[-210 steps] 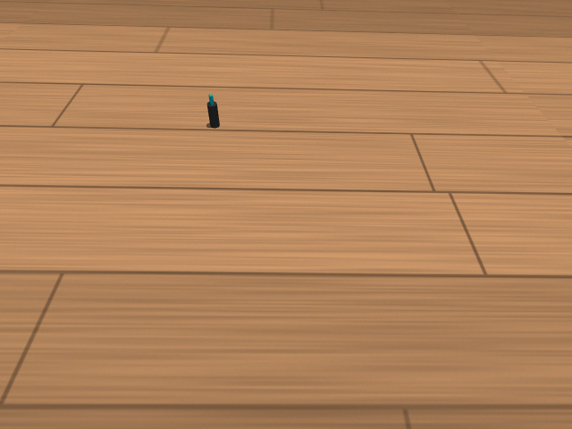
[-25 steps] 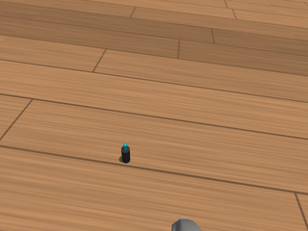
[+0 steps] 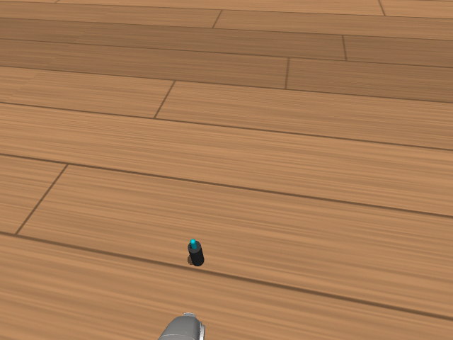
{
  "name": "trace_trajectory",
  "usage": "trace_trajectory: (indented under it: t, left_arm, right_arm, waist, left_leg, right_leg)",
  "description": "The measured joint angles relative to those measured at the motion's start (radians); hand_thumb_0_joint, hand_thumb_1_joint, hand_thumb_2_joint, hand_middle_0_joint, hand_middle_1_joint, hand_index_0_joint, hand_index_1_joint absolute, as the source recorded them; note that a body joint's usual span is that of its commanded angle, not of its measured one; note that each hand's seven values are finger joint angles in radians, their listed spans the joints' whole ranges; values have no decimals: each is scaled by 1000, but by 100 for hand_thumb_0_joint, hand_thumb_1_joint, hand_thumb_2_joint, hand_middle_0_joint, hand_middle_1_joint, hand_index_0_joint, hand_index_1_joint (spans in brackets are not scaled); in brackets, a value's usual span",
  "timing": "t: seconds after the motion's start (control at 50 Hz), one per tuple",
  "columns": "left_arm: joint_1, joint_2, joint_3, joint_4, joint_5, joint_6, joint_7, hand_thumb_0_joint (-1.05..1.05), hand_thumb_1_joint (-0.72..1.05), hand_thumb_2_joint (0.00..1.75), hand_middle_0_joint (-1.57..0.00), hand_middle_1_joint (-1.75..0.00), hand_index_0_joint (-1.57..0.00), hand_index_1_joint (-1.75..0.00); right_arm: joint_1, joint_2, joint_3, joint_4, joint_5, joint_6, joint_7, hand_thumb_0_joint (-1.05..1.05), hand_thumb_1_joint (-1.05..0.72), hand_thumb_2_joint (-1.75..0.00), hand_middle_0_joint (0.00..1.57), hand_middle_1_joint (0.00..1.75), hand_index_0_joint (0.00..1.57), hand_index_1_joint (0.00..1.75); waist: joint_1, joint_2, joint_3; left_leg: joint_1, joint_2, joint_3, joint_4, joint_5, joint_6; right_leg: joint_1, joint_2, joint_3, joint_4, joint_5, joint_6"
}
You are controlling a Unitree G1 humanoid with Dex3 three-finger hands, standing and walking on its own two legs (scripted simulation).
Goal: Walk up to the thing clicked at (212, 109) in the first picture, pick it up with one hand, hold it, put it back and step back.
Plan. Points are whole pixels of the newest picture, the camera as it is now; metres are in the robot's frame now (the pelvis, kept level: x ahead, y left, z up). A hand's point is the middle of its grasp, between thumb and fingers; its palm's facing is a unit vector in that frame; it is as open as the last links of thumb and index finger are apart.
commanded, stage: walk up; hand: left
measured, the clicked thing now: (195, 251) +0.56 +0.19 -0.67
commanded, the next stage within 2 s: none
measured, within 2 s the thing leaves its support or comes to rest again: neither
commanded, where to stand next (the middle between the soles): +0.26 +0.04 m, yaw -1 degrees
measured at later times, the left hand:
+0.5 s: hand (80, 319) +0.18 +0.32 -0.15, palm faces -0.06 -0.93 -0.37, open 7.4 cm
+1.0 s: hand (97, 288) +0.25 +0.32 -0.17, palm faces +0.00 -0.93 -0.36, open 7.4 cm
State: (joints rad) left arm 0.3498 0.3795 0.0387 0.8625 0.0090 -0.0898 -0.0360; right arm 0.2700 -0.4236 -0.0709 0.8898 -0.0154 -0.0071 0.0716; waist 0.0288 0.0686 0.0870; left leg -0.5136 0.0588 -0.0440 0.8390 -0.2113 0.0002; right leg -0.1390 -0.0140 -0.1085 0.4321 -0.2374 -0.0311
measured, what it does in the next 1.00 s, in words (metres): walks ahead: left foot, then right foot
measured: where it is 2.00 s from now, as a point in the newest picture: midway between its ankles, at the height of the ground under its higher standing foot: outside the picture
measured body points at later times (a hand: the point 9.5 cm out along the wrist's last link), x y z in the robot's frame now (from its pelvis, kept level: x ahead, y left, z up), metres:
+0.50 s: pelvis +0.13 +0.04 -0.01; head +0.14 +0.05 +0.44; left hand +0.18 +0.37 -0.13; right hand +0.19 -0.28 -0.11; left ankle +0.15 +0.15 -0.74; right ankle +0.23 -0.11 -0.71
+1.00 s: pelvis +0.17 +0.05 -0.02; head +0.18 +0.06 +0.43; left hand +0.25 +0.36 -0.14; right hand +0.22 -0.27 -0.13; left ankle +0.21 +0.17 -0.74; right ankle +0.24 -0.09 -0.74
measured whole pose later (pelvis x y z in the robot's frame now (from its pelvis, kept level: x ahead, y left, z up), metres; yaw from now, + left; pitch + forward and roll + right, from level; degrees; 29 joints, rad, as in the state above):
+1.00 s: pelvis +0.17 +0.05 -0.02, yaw +0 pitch -3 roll +1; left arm 0.21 0.40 0.02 0.95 0.00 0.01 -0.01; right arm 0.25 -0.39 -0.04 1.00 -0.03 -0.02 0.02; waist 0.01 -0.04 0.05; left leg -0.29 0.01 0.04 0.63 -0.29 0.00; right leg -0.36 -0.06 0.00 0.71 -0.35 -0.01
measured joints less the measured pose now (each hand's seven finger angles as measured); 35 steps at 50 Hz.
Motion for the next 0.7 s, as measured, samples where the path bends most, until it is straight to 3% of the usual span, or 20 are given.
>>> trace_trajectory:
  t: [0.1, 0.16, 0.2, 0.26, 0.3, 0.4, 0.52, 0.6, 0.64, 0.7]
  left_arm:
    - [12, 25, 7, -11, 2, 5, 0, 1, 90, 90, -20, -30, -21, -30]
    - [20, 45, 6, -7, 1, 15, 1, 1, 90, 90, -20, -30, -21, -30]
    - [13, 52, 7, 4, -1, 29, 6, 1, 90, 90, -20, -30, -21, -30]
    - [-1, 39, -7, 24, -1, 49, 12, 1, 90, 90, -20, -30, -20, -30]
    - [-12, 46, -10, 28, -5, 51, 9, 1, 90, 90, -20, -29, -20, -30]
    - [-35, 57, 1, 20, -11, 47, -3, 1, 90, 90, -20, -29, -20, -30]
    - [-49, 43, 2, 44, -1, 55, -1, 1, 90, 90, -20, -29, -20, -30]
    - [-66, 37, 5, 57, 3, 36, 18, 1, 90, 90, -20, -29, -20, -30]
    - [-82, 16, 4, 57, 8, 29, 26, 1, 90, 90, -20, -29, -20, -30]
    - [-103, -1, -11, 43, 5, 31, 21, 1, 90, 90, -20, -29, -20, -30]
  right_arm:
    - [-13, 9, -1, 3, -10, -5, 11, 1, -90, -90, 20, 30, 20, 29]
    - [-18, 14, -2, -5, -12, -23, 10, 1, -90, -90, 20, 30, 20, 29]
    - [-32, 24, -2, -19, -16, -41, 0, 1, -90, -90, 20, 30, 20, 29]
    - [-31, 27, 1, -48, 1, -57, -10, 1, -90, -90, 20, 30, 20, 29]
    - [-21, 39, 11, -56, 8, -60, -18, 0, -90, -90, 21, 30, 20, 29]
    - [18, 48, 27, -59, 10, -63, -24, 0, -90, -90, 21, 30, 21, 30]
    - [32, 25, 26, -47, 2, -37, -33, 1, -90, -90, 21, 30, 21, 30]
    - [22, 18, 31, -29, 13, -13, -41, 1, -90, -90, 21, 30, 21, 30]
    - [-4, 16, 33, -16, 18, 2, -48, 1, -90, -90, 21, 30, 21, 30]
    - [-22, 25, 39, -5, 13, 13, -51, 1, -90, -90, 20, 30, 20, 29]
  waist:
    - [9, -32, 2]
    - [3, -66, -11]
    - [3, -115, 2]
    - [-20, -101, 1]
    - [-29, -110, 2]
    - [-37, -129, 10]
    - [-47, -96, 11]
    - [-42, -64, 16]
    - [-38, -21, 33]
    - [-24, -19, 43]
  left_leg:
    - [65, 22, 44, -185, 15, 7]
    - [133, 6, 72, -260, 48, 18]
    - [145, -27, 106, -218, 21, 20]
    - [168, -19, 105, -193, -26, 35]
    - [210, -22, 108, -236, -19, 36]
    - [291, -42, 122, -318, -12, 39]
    - [320, -44, 146, -307, -58, 31]
    - [280, -24, 142, -187, -141, 4]
    - [240, -4, 104, -83, -204, 24]
    - [171, -42, 79, 74, -324, 35]
  right_leg:
    - [27, -4, -20, 48, -75, 18]
    - [18, -31, -24, 142, -159, 38]
    - [-33, -72, 19, 308, -213, 14]
    - [-159, -22, 74, 589, -255, -7]
    - [-229, -12, 99, 658, -214, -10]
    - [-332, -55, 126, 567, -96, 13]
    - [-326, -77, 101, 335, -9, 39]
    - [-226, -39, 85, 173, 59, 28]
    - [-229, -9, 70, 201, 34, 21]
    - [-227, -22, 75, 211, 24, 5]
